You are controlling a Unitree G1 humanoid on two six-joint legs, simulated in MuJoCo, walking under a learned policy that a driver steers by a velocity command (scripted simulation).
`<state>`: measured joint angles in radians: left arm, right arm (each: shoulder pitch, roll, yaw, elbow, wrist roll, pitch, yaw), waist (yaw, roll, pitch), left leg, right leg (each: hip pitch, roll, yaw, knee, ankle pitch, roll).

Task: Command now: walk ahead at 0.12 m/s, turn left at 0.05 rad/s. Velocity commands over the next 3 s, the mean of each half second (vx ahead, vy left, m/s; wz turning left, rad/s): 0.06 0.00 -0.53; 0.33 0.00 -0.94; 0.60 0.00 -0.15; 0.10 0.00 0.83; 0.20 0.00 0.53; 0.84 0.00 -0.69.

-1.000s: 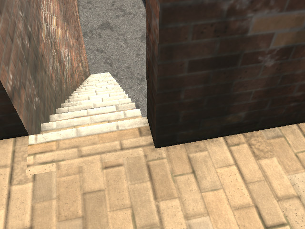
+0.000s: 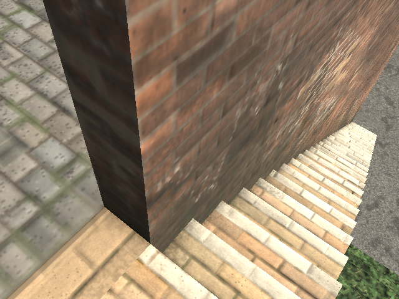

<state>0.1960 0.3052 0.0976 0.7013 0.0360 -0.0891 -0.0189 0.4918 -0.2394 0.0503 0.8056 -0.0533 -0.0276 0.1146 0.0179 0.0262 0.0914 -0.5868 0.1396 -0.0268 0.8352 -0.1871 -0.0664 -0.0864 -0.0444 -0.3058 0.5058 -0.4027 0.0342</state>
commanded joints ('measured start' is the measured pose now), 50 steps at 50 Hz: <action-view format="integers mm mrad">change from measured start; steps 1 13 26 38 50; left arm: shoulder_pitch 50 47 -31 -125 -201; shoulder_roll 125 -9 88 -38 -79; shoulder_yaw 6 -23 7 -52 -43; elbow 65 9 -113 -158 -197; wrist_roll -73 -51 -14 14 -25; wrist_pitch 51 -42 -23 -17 128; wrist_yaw -35 -16 -33 -27 -1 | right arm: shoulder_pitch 58 -202 -192 -160 2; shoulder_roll -67 -230 -93 -169 -30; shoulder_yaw -64 -146 -108 -100 -85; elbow -33 -89 -44 -42 -15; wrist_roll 69 18 -25 -6 10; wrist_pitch -25 -47 -66 -130 -29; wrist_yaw -68 -167 -177 -170 -149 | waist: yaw -110 -32 -38 -60 -120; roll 26 42 -115 111 148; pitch -208 -115 -128 70 -31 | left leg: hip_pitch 302 369 -79 499 531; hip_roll -169 190 -108 307 156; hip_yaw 168 11 -88 -781 64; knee -400 -521 228 -722 -529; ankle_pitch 288 -53 -229 -805 -94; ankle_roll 88 264 -1 389 216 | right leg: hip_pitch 49 -309 -28 -896 -796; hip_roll -186 -23 -150 63 -52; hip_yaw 64 259 723 525 292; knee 178 293 -262 610 630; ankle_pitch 832 80 143 7 285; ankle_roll -98 67 -289 20 -82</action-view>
